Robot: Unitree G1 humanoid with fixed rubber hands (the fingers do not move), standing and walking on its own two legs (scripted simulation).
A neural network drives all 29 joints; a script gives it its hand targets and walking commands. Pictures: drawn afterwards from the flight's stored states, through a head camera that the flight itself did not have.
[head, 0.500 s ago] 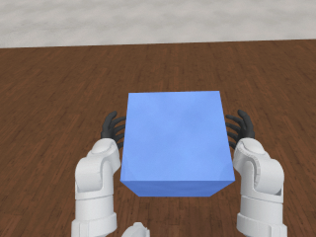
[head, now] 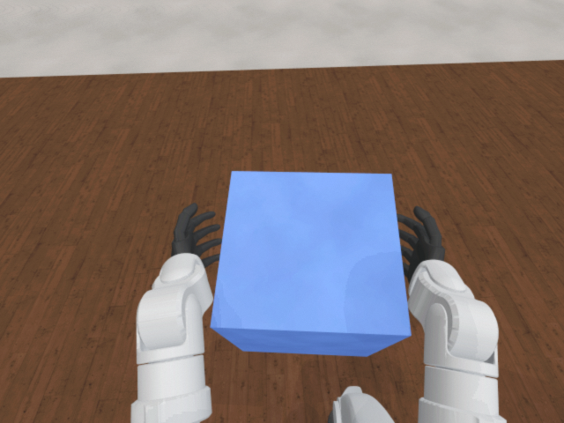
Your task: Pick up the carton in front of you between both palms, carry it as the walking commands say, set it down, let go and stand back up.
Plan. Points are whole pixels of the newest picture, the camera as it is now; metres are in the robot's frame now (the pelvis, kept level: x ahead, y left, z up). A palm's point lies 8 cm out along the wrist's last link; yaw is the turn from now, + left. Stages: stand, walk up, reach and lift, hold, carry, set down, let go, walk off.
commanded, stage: carry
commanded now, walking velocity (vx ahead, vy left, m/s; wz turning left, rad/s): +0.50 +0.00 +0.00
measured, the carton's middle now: (307, 274) +0.34 -0.02 -0.01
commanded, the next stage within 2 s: none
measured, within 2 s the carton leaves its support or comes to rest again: neither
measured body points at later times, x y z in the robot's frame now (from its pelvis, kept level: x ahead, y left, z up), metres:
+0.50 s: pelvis +0.34 -0.01 -0.06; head +0.38 -0.01 +0.39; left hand +0.67 +0.16 +0.02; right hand +0.68 -0.15 +0.01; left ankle +0.46 +0.13 -0.76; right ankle +0.25 -0.06 -0.78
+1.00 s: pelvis +0.65 +0.01 -0.11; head +0.68 +0.01 +0.34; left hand +0.99 +0.17 -0.03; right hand +0.98 -0.14 -0.03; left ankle +0.52 +0.07 -0.82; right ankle +0.78 -0.11 -0.82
